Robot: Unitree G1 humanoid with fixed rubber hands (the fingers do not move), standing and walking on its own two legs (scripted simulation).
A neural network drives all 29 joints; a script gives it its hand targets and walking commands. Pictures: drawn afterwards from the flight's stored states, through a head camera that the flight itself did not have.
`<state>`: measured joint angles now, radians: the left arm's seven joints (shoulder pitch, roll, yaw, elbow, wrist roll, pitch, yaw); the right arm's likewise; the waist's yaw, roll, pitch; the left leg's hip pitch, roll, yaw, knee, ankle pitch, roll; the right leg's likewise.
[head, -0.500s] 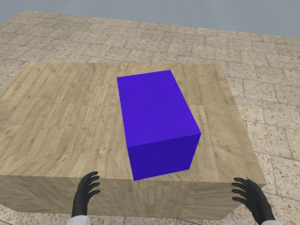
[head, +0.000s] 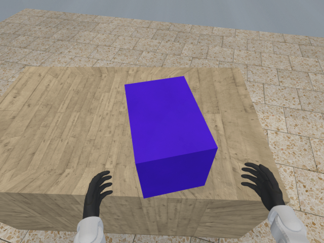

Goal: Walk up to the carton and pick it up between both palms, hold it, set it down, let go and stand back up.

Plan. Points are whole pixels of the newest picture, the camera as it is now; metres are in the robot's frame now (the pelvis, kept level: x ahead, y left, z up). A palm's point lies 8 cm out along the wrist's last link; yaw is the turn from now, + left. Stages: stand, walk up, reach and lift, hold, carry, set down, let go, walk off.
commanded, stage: reach and lift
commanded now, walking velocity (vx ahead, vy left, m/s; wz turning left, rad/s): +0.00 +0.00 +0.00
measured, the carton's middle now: (164, 135) +0.46 +0.01 -0.07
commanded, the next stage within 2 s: none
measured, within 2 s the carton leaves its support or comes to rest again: neither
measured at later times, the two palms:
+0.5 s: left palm (96, 175) +0.28 +0.18 +0.02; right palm (261, 163) +0.29 -0.23 +0.02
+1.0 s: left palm (98, 142) +0.34 +0.17 +0.07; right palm (255, 128) +0.36 -0.22 +0.08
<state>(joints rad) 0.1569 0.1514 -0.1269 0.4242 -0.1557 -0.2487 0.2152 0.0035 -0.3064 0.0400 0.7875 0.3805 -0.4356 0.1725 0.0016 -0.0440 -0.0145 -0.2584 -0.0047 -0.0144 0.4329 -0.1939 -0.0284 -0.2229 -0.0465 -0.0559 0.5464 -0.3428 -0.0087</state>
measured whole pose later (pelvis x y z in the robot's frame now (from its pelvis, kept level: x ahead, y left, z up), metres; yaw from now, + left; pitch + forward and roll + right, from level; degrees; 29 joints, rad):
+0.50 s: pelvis -0.01 +0.00 +0.00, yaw +0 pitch +1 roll +2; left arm -0.09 0.15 -0.08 0.35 -0.15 0.06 0.22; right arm -0.26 -0.31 0.04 0.79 0.39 -0.22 0.13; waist 0.00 -0.04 -0.01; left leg -0.26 0.01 -0.01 0.43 -0.19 -0.03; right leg -0.22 -0.04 -0.05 0.53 -0.33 -0.01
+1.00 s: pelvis -0.01 +0.00 +0.00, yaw -1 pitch +2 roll +1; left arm -0.39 0.15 0.01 0.39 -0.15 0.27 0.20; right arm -0.55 -0.35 0.04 0.79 0.40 0.00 0.09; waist 0.00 -0.02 0.01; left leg -0.28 0.02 -0.01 0.43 -0.18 -0.04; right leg -0.23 -0.02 -0.05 0.50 -0.30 -0.01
